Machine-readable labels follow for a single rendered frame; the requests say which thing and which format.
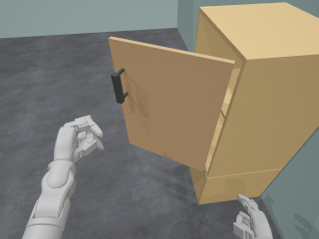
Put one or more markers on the cupboard door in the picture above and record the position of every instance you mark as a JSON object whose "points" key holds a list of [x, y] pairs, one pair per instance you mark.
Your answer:
{"points": [[174, 98]]}

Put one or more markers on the robot right hand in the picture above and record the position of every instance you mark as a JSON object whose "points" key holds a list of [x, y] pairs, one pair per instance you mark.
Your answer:
{"points": [[254, 225]]}

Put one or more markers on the robot left forearm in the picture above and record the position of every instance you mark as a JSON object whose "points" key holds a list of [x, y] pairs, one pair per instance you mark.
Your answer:
{"points": [[50, 213]]}

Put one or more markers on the robot left hand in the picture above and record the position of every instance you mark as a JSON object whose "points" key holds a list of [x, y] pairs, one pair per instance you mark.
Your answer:
{"points": [[72, 146]]}

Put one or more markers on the handle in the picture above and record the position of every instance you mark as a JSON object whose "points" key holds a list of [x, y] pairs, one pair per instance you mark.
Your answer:
{"points": [[118, 88]]}

